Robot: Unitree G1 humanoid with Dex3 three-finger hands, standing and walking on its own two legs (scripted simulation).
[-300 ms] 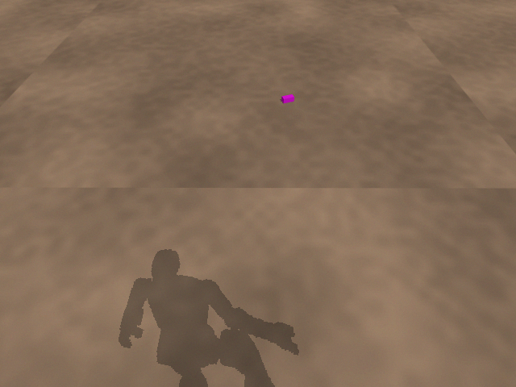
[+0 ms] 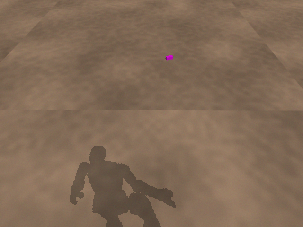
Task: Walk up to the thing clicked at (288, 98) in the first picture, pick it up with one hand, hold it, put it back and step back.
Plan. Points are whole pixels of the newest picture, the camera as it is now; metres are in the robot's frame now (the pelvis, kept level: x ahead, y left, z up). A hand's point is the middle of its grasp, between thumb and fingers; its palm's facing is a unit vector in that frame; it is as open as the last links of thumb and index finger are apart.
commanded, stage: stand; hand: left
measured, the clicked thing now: (169, 57) +2.09 -0.16 -0.76
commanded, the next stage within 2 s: walk up in 0.82 s
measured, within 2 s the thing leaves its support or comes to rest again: neither
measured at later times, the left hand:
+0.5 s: hand out of the picture +0.08 +0.25 -0.15, palm faces -0.03 -0.94 -0.34, open 7.4 cm
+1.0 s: hand out of the picture +0.11 +0.26 -0.14, palm faces -0.11 -0.93 -0.36, open 7.4 cm
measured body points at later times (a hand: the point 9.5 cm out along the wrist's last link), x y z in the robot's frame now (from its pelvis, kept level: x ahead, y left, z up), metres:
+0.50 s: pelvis +0.00 +0.00 +0.00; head +0.01 +0.00 +0.45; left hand +0.08 +0.30 -0.13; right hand +0.08 -0.30 -0.13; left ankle +0.00 +0.13 -0.75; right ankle +0.00 -0.12 -0.75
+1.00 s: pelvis +0.02 -0.02 +0.00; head +0.03 -0.02 +0.45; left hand +0.12 +0.31 -0.12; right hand +0.06 -0.35 -0.12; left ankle +0.00 +0.12 -0.75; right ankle +0.04 -0.15 -0.71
